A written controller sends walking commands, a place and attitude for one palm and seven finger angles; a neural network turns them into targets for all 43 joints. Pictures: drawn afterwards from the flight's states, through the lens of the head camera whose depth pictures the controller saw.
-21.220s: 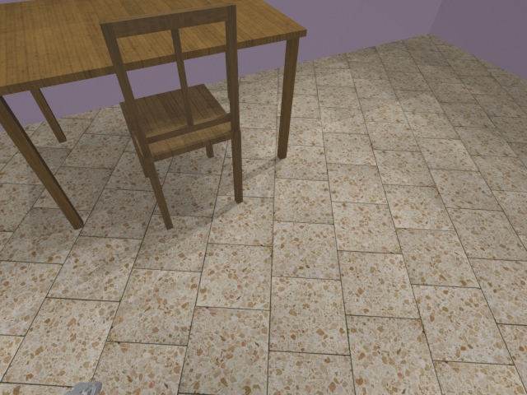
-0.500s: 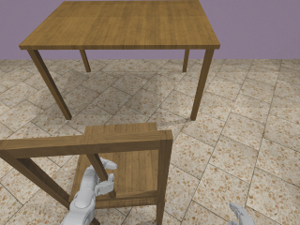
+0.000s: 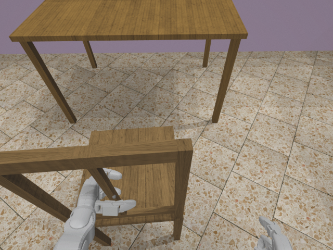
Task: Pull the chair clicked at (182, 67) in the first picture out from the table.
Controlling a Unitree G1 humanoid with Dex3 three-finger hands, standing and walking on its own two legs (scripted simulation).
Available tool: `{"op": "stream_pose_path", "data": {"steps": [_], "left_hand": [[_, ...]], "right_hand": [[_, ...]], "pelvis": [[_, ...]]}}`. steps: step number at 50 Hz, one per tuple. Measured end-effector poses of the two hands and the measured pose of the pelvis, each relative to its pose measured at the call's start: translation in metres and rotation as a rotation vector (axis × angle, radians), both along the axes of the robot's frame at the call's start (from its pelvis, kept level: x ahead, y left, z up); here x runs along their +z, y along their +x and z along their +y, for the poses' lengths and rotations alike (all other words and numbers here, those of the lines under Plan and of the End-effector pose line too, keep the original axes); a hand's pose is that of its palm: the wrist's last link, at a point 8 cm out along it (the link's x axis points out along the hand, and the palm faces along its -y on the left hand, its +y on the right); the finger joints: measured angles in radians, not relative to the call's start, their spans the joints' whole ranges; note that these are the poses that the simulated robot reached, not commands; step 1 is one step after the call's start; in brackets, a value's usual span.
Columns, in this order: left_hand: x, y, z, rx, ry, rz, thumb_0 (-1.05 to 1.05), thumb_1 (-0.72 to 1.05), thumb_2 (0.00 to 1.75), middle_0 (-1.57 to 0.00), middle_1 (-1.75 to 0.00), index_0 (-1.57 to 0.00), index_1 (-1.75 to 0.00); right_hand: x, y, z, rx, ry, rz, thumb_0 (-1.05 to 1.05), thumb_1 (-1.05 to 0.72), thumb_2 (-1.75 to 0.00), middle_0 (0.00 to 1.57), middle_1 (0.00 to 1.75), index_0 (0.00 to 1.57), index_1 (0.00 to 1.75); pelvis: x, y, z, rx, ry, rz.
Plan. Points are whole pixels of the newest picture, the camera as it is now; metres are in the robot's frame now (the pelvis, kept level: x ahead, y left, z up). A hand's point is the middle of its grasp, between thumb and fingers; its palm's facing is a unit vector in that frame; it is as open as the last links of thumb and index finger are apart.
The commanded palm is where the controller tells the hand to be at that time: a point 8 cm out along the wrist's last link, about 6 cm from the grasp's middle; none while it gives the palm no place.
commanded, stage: open the thumb and straighten the fingers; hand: left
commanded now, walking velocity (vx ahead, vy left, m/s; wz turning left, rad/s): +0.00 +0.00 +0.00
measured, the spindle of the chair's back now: (111, 193) +0.27 +0.15 -0.05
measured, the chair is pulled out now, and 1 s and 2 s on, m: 0.62 0.62 0.62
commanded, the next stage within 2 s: draw the fingers out of the gap in 0.42 s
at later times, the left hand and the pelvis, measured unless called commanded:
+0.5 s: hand (111, 199) +0.26 +0.15 -0.05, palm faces +0.04 -0.98 -0.18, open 17.3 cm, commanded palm +0.23 +0.21 -0.03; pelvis +0.02 +0.00 -0.02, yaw +2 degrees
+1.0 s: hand (101, 234) +0.18 +0.16 -0.05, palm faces +0.06 -0.98 -0.18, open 17.5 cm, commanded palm +0.15 +0.21 -0.03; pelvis +0.02 +0.01 -0.03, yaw +3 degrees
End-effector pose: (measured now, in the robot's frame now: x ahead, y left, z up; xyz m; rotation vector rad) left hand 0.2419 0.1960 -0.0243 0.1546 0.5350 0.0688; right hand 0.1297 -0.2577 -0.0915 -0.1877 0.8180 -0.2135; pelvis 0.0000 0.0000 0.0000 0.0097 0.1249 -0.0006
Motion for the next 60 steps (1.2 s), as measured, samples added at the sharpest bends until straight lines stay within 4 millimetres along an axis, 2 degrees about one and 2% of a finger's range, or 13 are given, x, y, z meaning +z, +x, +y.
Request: {"op": "stream_pose_path", "data": {"steps": [4,9,18,24,30,43,53,60], "left_hand": [[0.0,0.0,0.002,0.008,0.008,0.01,0.01,-0.29,0.33,-0.41,-1.21,-0.42,-1.23],[-0.001,0.0,-0.001,0.007,0.003,0.015,0.0,-0.44,0.25,-0.32,-0.93,-0.32,-0.94],[-0.007,-0.005,0.005,0.02,0.019,0.041,0.0,-0.53,0.21,-0.12,-0.34,-0.12,-0.35],[-0.006,-0.005,0.008,0.019,0.019,0.033,-0.01,-0.54,0.2,-0.04,-0.11,-0.04,-0.12],[-0.009,-0.013,0.011,0.025,0.009,0.051,-0.01,-0.54,0.2,-0.02,-0.03,-0.01,-0.04],[-0.009,-0.074,0.015,0.045,0.015,0.08,-0.01,-0.54,0.2,-0.01,0.0,0.0,-0.01],[-0.007,-0.09,0.018,0.046,0.017,0.068,-0.01,-0.54,0.2,-0.01,0.0,0.0,0.0],[-0.005,-0.107,0.014,0.044,0.005,0.089,-0.01,-0.54,0.2,-0.01,0.0,0.0,0.0]], "right_hand": [[-0.004,0.011,0.004,0.014,0.001,-0.029,0.01,-0.91,-0.9,0.2,0.29,0.2,0.3],[-0.007,0.026,0.013,0.041,0.008,-0.058,0.01,-0.91,-0.9,0.2,0.29,0.2,0.3],[-0.008,0.045,0.021,0.079,0.005,-0.087,0.01,-0.91,-0.9,0.2,0.29,0.2,0.3],[-0.009,0.049,0.019,0.084,-0.014,-0.086,0.01,-0.91,-0.9,0.2,0.29,0.2,0.3],[-0.009,0.049,0.017,0.069,-0.024,-0.083,0.01,-0.91,-0.9,0.2,0.29,0.2,0.3],[-0.007,0.058,0.028,0.072,-0.034,-0.141,0.01,-0.91,-0.9,0.2,0.29,0.2,0.3],[-0.006,0.066,0.044,0.088,-0.009,-0.192,0.01,-0.9,-0.9,0.2,0.29,0.2,0.3],[-0.002,0.066,0.047,0.079,-0.004,-0.219,0.01,-0.9,-0.9,0.2,0.3,0.2,0.3]], "pelvis": [[-0.005,0.004,0.001,0.008,-0.001,0.018],[-0.01,0.01,0.002,0.017,-0.004,0.034],[-0.017,0.018,0.001,0.031,-0.011,0.058],[-0.021,0.022,0.001,0.041,-0.017,0.069],[-0.023,0.025,0.002,0.036,-0.018,0.082],[-0.03,0.024,0.008,0.052,-0.031,0.089],[-0.036,0.017,0.01,0.055,-0.036,0.086],[-0.037,0.016,0.013,0.052,-0.038,0.086]]}}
